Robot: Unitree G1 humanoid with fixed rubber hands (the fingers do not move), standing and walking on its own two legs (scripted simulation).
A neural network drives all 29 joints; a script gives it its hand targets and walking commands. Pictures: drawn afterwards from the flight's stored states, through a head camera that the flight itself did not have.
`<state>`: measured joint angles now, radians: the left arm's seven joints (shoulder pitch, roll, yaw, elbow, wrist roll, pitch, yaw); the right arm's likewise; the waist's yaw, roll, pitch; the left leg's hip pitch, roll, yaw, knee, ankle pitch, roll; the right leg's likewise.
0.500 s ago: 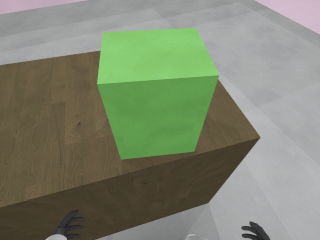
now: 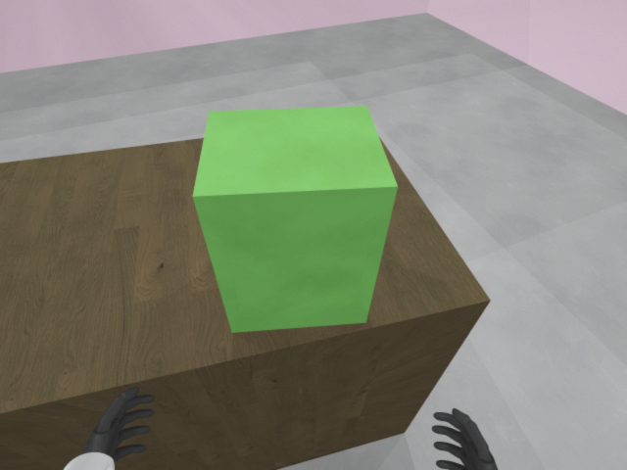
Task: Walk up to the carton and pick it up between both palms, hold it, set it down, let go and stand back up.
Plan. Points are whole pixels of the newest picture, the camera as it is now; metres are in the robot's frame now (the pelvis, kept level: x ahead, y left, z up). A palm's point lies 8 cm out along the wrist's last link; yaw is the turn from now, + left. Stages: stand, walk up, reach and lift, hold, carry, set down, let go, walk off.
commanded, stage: reach and lift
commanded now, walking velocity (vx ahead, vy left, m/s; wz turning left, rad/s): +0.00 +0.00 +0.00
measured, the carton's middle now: (294, 226) +0.42 +0.04 +0.09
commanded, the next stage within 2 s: none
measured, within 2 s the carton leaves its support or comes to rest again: neither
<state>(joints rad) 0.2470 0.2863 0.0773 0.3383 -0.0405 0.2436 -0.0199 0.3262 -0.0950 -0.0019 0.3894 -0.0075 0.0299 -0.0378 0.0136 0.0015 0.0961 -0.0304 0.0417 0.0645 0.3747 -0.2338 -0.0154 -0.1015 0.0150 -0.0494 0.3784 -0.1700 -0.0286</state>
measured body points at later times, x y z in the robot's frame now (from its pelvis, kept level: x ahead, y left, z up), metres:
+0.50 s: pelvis +0.01 +0.02 +0.00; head +0.01 +0.03 +0.45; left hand +0.16 +0.26 -0.02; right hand +0.20 -0.18 +0.00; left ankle -0.01 +0.13 -0.74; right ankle +0.03 -0.10 -0.74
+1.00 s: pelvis +0.00 +0.01 +0.00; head -0.02 +0.01 +0.45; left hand +0.24 +0.25 +0.08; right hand +0.25 -0.17 +0.06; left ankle -0.01 +0.13 -0.74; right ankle +0.03 -0.10 -0.74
